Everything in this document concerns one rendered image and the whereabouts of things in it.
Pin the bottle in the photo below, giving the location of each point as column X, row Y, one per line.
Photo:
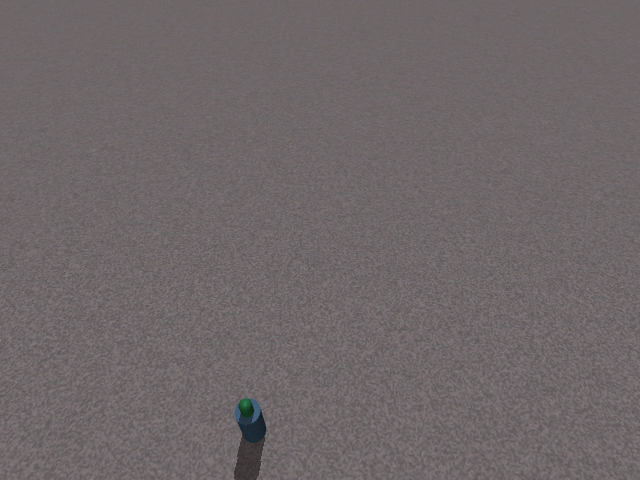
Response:
column 250, row 420

